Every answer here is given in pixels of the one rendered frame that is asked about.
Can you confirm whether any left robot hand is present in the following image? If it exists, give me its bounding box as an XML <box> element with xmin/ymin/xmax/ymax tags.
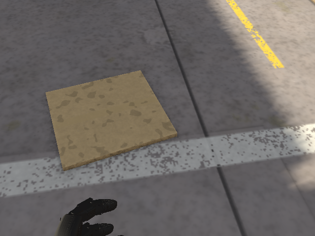
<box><xmin>54</xmin><ymin>198</ymin><xmax>124</xmax><ymax>236</ymax></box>

